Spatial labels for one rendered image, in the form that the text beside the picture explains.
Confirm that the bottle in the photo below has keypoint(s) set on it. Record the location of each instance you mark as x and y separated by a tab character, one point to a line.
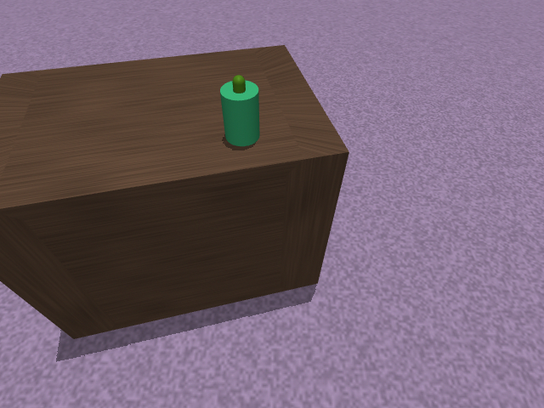
240	106

